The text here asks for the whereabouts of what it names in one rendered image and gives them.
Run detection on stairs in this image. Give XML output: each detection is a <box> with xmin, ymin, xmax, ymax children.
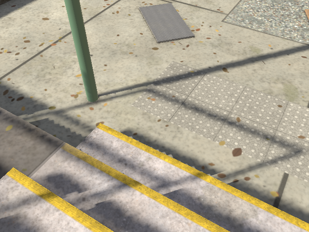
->
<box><xmin>0</xmin><ymin>123</ymin><xmax>309</xmax><ymax>232</ymax></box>

